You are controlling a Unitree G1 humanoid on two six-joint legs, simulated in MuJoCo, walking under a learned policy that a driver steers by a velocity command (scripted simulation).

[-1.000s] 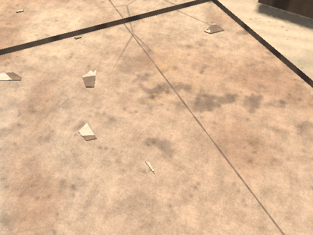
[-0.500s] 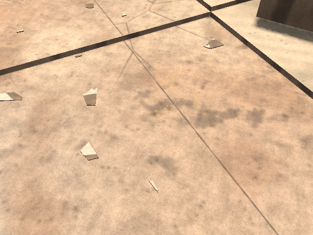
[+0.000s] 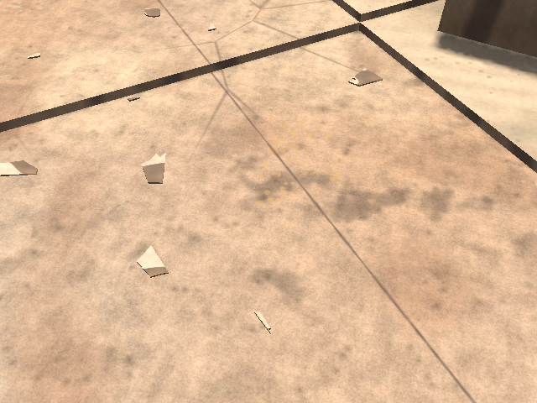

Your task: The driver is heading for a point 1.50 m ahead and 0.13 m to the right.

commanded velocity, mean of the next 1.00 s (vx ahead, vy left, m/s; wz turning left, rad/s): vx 0.29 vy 0.00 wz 0.00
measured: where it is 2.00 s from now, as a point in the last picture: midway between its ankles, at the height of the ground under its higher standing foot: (301, 285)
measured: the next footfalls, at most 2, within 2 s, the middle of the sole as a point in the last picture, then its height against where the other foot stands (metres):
left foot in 0.90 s outside the picture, level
right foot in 1.44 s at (343, 325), level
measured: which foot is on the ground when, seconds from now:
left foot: down 0.00-0.44, up 0.46-0.88, down 0.90-1.00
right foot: down 0.00-0.90, up 0.92-1.00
